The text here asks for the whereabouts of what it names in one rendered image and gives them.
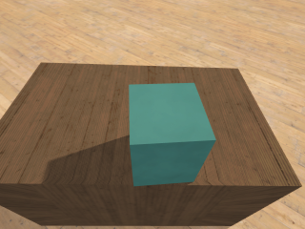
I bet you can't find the pedestal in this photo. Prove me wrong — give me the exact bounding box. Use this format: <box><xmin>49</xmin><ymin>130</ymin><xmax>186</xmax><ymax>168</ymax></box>
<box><xmin>0</xmin><ymin>62</ymin><xmax>302</xmax><ymax>226</ymax></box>

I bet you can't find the carton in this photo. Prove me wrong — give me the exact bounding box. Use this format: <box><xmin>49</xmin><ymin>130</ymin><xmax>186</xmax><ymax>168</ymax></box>
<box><xmin>129</xmin><ymin>83</ymin><xmax>216</xmax><ymax>187</ymax></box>

